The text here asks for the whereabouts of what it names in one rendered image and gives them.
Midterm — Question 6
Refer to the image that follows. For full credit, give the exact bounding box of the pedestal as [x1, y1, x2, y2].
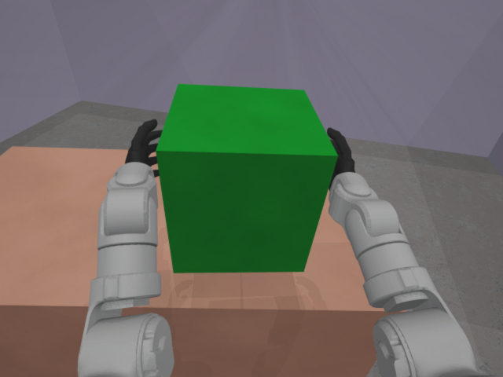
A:
[0, 146, 406, 377]

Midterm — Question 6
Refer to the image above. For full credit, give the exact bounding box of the left robot hand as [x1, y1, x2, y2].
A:
[125, 119, 162, 177]

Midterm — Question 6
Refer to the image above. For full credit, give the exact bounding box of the left robot forearm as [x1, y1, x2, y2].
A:
[78, 162, 161, 377]

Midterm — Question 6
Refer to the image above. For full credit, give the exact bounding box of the carton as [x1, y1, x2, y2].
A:
[156, 84, 338, 273]

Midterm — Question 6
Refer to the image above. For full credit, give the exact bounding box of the right robot forearm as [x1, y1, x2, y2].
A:
[329, 172, 475, 365]

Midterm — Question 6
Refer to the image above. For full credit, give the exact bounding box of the right robot hand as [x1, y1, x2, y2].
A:
[327, 127, 355, 191]

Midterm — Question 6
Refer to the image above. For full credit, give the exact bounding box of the right robot upper arm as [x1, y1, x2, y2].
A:
[373, 307, 503, 377]

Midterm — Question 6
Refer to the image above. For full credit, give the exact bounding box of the left robot upper arm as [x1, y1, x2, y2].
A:
[79, 313, 174, 377]

